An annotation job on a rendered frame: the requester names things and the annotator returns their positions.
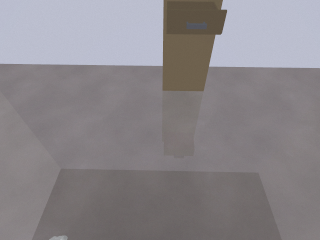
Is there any drawer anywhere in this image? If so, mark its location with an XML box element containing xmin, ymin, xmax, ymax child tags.
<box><xmin>166</xmin><ymin>1</ymin><xmax>227</xmax><ymax>35</ymax></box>

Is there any handle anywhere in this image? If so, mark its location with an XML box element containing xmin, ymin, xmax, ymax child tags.
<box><xmin>186</xmin><ymin>21</ymin><xmax>207</xmax><ymax>29</ymax></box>

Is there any cabinet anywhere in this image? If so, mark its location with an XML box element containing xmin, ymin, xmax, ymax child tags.
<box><xmin>162</xmin><ymin>0</ymin><xmax>223</xmax><ymax>92</ymax></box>

